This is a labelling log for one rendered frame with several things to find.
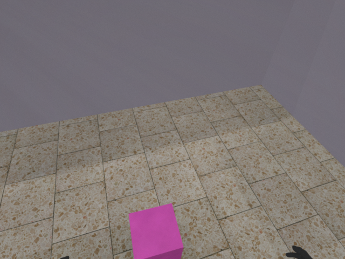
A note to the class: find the carton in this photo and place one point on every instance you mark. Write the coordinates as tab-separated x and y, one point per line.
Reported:
155	233

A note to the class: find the robot right hand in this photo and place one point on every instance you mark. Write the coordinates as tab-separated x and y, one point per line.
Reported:
300	253

